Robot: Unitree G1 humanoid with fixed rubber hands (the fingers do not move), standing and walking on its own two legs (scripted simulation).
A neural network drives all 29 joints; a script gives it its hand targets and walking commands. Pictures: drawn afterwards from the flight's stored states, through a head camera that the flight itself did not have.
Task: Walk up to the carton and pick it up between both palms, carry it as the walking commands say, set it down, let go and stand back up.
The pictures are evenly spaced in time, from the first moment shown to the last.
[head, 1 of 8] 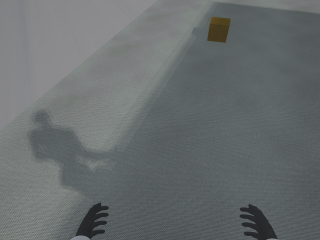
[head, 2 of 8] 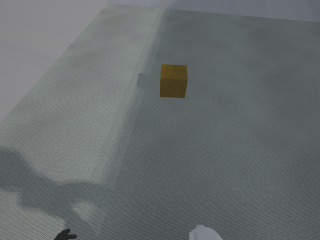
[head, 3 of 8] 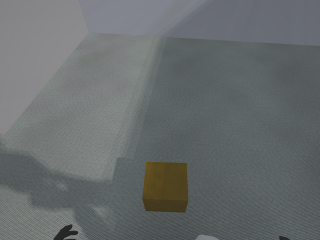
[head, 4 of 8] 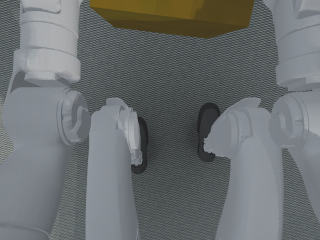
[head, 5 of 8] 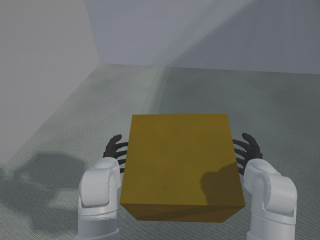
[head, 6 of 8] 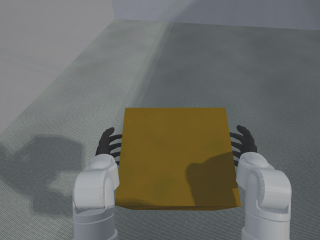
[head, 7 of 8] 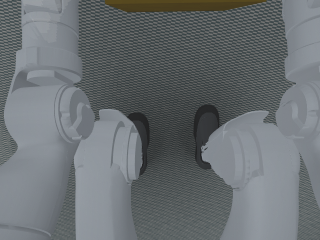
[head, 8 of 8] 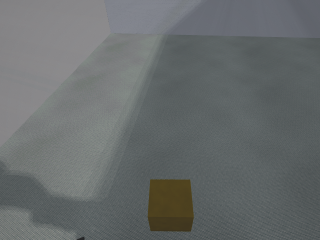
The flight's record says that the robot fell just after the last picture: no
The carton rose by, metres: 0.70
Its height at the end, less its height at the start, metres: +0.00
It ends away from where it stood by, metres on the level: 1.05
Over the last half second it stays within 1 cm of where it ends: yes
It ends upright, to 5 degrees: yes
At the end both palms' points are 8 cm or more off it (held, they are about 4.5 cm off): yes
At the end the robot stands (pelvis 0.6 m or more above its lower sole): yes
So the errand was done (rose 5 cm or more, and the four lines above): yes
